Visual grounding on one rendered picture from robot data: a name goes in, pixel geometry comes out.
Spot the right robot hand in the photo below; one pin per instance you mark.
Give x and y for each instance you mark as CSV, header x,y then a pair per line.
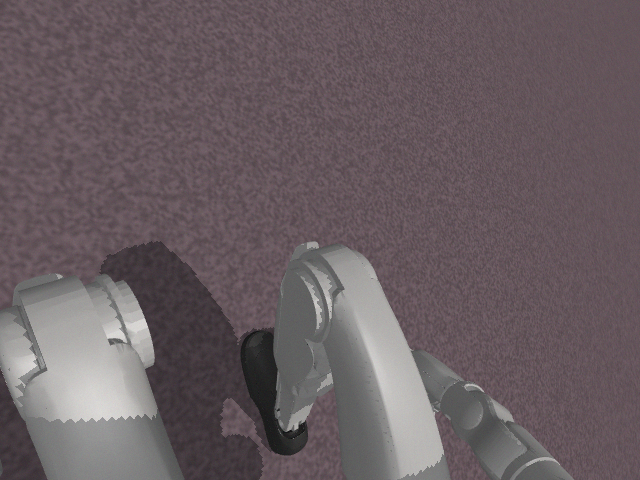
x,y
436,376

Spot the right robot arm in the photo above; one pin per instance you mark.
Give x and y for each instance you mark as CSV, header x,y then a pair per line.
x,y
504,449

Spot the right robot foot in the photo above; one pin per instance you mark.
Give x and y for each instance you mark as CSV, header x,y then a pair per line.
x,y
260,372

